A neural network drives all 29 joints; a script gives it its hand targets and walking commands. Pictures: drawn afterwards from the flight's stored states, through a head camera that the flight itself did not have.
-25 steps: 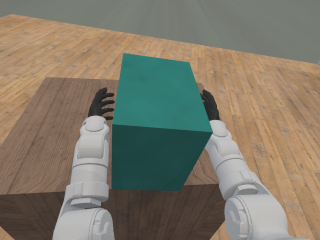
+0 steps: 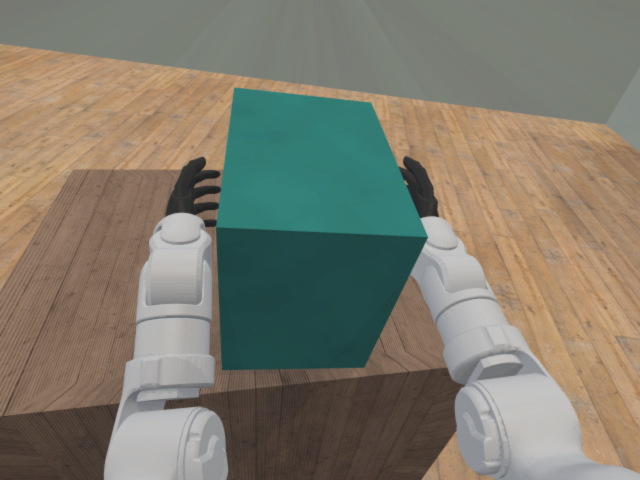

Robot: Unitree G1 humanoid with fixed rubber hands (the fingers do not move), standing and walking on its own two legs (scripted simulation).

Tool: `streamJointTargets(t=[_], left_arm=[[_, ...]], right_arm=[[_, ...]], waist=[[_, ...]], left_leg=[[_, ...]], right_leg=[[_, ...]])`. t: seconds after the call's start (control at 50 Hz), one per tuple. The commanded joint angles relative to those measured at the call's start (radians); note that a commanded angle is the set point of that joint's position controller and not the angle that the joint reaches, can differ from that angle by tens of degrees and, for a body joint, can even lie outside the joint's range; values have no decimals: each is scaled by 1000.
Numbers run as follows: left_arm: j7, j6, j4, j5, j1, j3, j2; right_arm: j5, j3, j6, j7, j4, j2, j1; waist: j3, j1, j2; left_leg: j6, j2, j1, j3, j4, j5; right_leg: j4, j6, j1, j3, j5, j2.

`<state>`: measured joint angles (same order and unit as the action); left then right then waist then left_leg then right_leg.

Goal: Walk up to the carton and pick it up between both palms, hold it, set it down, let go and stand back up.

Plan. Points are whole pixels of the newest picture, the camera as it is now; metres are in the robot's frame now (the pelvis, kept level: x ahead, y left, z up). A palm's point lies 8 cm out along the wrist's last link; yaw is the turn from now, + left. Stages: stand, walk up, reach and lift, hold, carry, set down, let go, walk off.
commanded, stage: reach and lift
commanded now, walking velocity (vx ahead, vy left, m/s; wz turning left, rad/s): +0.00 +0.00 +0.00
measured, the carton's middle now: (300, 229) +0.43 +0.01 +0.15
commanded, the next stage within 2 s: hold in 1.22 s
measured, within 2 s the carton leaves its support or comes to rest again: neither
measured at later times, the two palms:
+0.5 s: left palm (190, 218) +0.37 +0.14 +0.21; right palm (434, 214) +0.37 -0.15 +0.22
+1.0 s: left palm (186, 210) +0.37 +0.14 +0.22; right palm (434, 198) +0.38 -0.15 +0.24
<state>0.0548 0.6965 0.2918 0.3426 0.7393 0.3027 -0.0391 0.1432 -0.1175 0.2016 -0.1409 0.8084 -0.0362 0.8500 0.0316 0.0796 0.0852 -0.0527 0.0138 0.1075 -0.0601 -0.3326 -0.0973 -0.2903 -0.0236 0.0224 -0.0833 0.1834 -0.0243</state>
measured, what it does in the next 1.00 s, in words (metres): stands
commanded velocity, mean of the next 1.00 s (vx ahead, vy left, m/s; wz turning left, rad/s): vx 0.00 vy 0.00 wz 0.00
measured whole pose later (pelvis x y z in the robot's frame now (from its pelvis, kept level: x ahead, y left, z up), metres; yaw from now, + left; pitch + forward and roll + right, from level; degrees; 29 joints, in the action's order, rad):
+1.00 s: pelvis +0.00 -0.02 +0.00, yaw +1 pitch -8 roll -1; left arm 0.00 0.78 0.24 0.30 0.73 0.33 0.00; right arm 0.25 -0.02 0.35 -0.23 0.72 -0.05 0.88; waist -0.02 0.10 0.08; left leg -0.03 0.00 0.10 -0.03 -0.35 -0.11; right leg -0.30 -0.05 0.03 -0.09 0.20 -0.04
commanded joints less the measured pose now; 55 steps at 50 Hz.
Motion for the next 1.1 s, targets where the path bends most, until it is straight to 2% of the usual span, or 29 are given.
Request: streamJointTargets(t=[0.0,0.02,0.04,0.08,0.1,0.14,0.2,0.28,0.32,0.36,0.4,0.46,0.52,0.54,0.6,0.64,0.68,0.72,0.74,0.76,0.78,0.82,0.84,0.88,0.92,0.96,1.0,1.04,1.08], left_arm=[[-134,-67,-167,-165,724,-456,-533],[-131,-65,-185,-164,711,-460,-538],[-129,-66,-177,-164,734,-458,-519],[-124,-57,-169,-161,717,-461,-523],[-124,-52,-171,-157,710,-464,-528],[-124,-50,-207,-179,729,-491,-538],[-125,-48,-222,-188,722,-502,-528],[-129,-41,-277,-194,706,-517,-533],[-138,-26,-229,-174,679,-488,-519],[-146,-19,-246,-182,672,-488,-512],[-155,-13,-225,-168,683,-465,-497],[-164,-4,-225,-167,710,-460,-490],[-160,-5,-202,-192,762,-467,-500],[-159,-9,-210,-199,790,-469,-498],[-156,-12,-166,-195,805,-443,-494],[-164,-8,-111,-182,791,-414,-485],[-169,-12,-108,-191,798,-401,-493],[-176,-15,-101,-184,821,-386,-481],[-179,-20,-127,-186,838,-381,-478],[-179,-15,-106,-184,825,-388,-482],[-180,-15,-105,-176,810,-378,-482],[-187,-12,-109,-172,810,-379,-490],[-190,-9,-106,-174,797,-377,-490],[-190,-12,-182,-197,826,-426,-501],[-186,-11,-207,-202,822,-444,-506],[-181,-5,-251,-209,812,-471,-510],[-179,8,-247,-213,813,-490,-503],[-174,20,-244,-204,809,-483,-494],[-171,31,-284,-221,814,-514,-500]], right_arm=[[66,300,-61,89,-374,495,791],[68,288,-52,88,-366,487,773],[64,282,-43,86,-353,487,760],[69,300,-34,88,-353,485,758],[70,295,-28,88,-348,482,752],[81,314,-27,86,-372,494,762],[106,349,-14,71,-403,518,754],[136,389,6,58,-466,525,728],[138,393,20,48,-464,520,737],[144,402,31,38,-482,529,722],[144,405,46,32,-474,539,734],[150,397,61,32,-448,550,753],[148,384,70,40,-433,567,798],[144,372,72,44,-421,570,818],[141,361,83,46,-392,591,831],[136,352,86,42,-379,583,857],[133,355,87,38,-383,596,864],[122,325,98,33,-315,596,829],[130,340,101,36,-319,608,836],[133,335,102,34,-312,606,836],[135,333,103,32,-318,600,831],[142,336,104,23,-327,591,831],[146,332,107,22,-330,593,829],[171,360,107,13,-368,613,831],[201,400,113,4,-421,617,831],[219,405,126,0,-438,614,808],[227,396,142,-3,-429,582,795],[232,403,155,-2,-428,580,800],[244,401,163,-1,-441,571,793]], waist=[[-534,33,-144],[-519,42,-159],[-505,47,-144],[-489,30,-155],[-486,38,-165],[-514,40,-174],[-524,38,-152],[-555,49,-174],[-504,39,-153],[-503,40,-140],[-472,19,-128],[-433,11,-121],[-428,16,-127],[-426,13,-109],[-424,10,-113],[-428,4,-80],[-441,-3,-69],[-430,12,-76],[-448,4,-78],[-446,9,-89],[-458,1,-85],[-454,16,-109],[-444,17,-103],[-501,29,-108],[-522,29,-122],[-503,43,-145],[-469,58,-164],[-431,45,-167],[-456,57,-184]], left_leg=[[75,-34,-430,69,-30,256],[80,-37,-434,81,-31,260],[79,-39,-425,79,-24,239],[77,-36,-401,82,-11,192],[75,-37,-394,87,-11,182],[78,-38,-408,95,-21,226],[76,-30,-409,86,-34,279],[86,-29,-444,90,-57,341],[76,-24,-405,89,-43,281],[69,-19,-393,81,-41,256],[57,-15,-351,69,-19,173],[43,-14,-317,69,0,118],[40,-14,-304,67,10,76],[39,-17,-298,67,20,48],[33,-11,-289,58,14,15],[18,-9,-276,59,30,-11],[14,-5,-277,55,27,-2],[20,1,-277,50,34,-14],[20,1,-288,51,31,-2],[21,-2,-280,52,26,14],[20,1,-282,52,21,26],[29,6,-296,52,11,50],[35,3,-297,51,14,58],[41,9,-313,53,-8,108],[50,13,-309,62,-23,146],[62,11,-314,65,-31,175],[67,6,-306,77,-22,162],[62,3,-288,79,-11,127],[71,-2,-305,79,-16,145]], right_leg=[[50,51,-113,-20,-160,-26],[53,47,-127,-11,-148,-28],[57,46,-143,-23,-131,-28],[57,44,-148,-15,-104,-24],[57,41,-152,-14,-98,-21],[57,40,-136,-13,-113,-20],[44,47,-115,-4,-189,-24],[40,52,-104,-3,-238,-31],[48,53,-97,7,-223,-25],[43,56,-92,9,-235,-23],[51,61,-85,12,-195,-13],[55,60,-100,18,-139,-7],[65,56,-124,13,-80,-6],[69,57,-142,17,-45,-7],[69,62,-149,24,-48,5],[77,70,-136,35,-51,7],[72,77,-136,37,-68,9],[76,84,-129,41,-76,14],[73,86,-132,31,-84,7],[67,82,-120,38,-99,11],[63,85,-107,45,-121,11],[65,89,-106,34,-148,6],[65,89,-102,35,-141,1],[50,90,-71,30,-208,2],[37,92,-44,40,-266,0],[32,94,-59,32,-272,-10],[41,86,-88,26,-213,-10],[45,79,-106,31,-158,-4],[46,71,-111,22,-140,-9]])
